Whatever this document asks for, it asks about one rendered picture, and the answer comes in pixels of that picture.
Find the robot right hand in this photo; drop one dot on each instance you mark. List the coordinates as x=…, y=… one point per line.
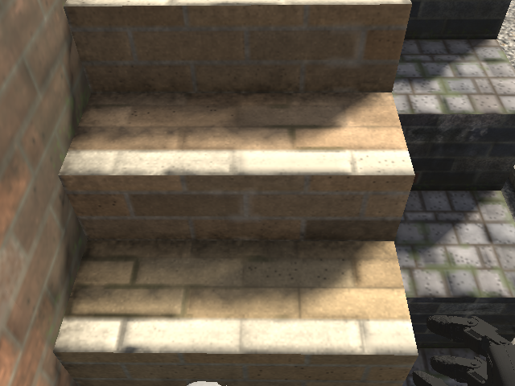
x=480, y=337

